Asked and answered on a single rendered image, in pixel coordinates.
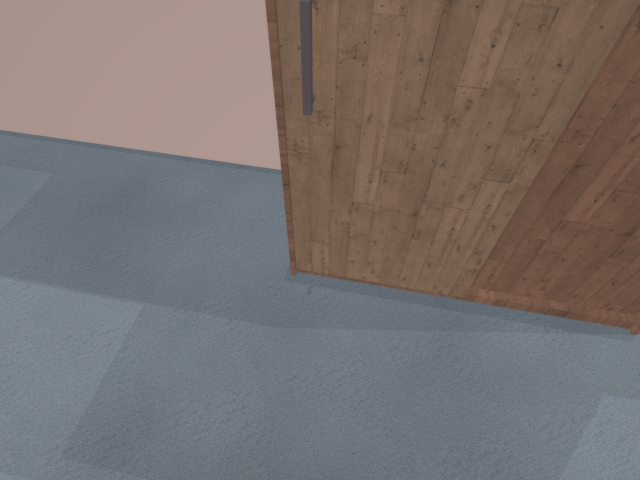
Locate wardrobe door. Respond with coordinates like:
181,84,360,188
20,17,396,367
276,0,640,297
470,2,640,315

